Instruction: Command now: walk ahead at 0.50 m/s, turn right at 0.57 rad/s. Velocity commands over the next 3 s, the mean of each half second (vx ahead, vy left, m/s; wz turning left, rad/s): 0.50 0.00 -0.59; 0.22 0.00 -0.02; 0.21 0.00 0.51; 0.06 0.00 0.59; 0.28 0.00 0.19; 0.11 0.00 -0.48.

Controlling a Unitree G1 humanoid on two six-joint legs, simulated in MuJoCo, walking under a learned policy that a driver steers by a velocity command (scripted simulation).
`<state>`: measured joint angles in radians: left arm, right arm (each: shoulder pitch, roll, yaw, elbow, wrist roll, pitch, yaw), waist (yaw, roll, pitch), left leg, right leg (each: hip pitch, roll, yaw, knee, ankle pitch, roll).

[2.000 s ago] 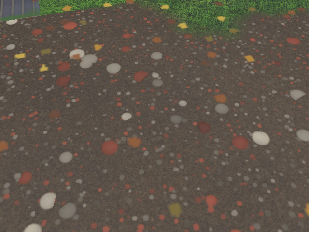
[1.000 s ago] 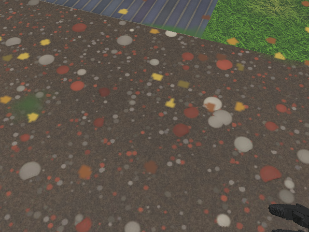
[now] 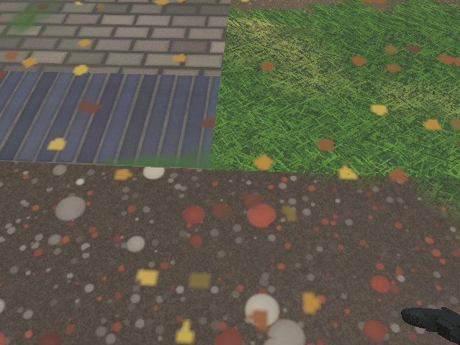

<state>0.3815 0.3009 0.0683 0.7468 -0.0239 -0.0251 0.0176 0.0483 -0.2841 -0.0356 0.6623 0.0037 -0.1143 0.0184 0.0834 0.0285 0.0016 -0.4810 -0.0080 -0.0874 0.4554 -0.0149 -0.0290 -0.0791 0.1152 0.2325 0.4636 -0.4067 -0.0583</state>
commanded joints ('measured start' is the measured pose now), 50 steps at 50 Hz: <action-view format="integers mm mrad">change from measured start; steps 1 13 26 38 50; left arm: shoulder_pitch -46 -165 -108 -240 -238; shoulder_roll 63 47 138 82 126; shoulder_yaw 9 8 60 11 35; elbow -80 -171 -190 -105 -18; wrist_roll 15 4 7 47 7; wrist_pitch -10 6 4 -52 34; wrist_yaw -3 -25 -67 -27 25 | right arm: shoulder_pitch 222 195 249 258 130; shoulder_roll -196 -132 -233 -77 -94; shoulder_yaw -75 -62 -85 -22 -47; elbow -24 62 131 128 27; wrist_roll -18 -11 32 1 7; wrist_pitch -26 0 60 78 97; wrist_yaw -16 -19 -39 -33 18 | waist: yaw -171 -109 19 -133 -89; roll -70 52 48 -91 -104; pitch -190 26 -97 -87 -33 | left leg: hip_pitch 483 391 481 27 7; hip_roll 157 273 249 123 54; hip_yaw -114 -25 288 39 123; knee -12 -298 194 504 133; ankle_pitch -86 26 700 -210 -200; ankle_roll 108 227 103 -42 43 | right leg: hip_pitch -181 -663 -125 -155 44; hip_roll -145 -229 -49 -307 -384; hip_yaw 108 -135 -336 -193 -246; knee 276 567 88 -196 0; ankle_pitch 303 208 286 955 794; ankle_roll -53 79 -92 -193 -119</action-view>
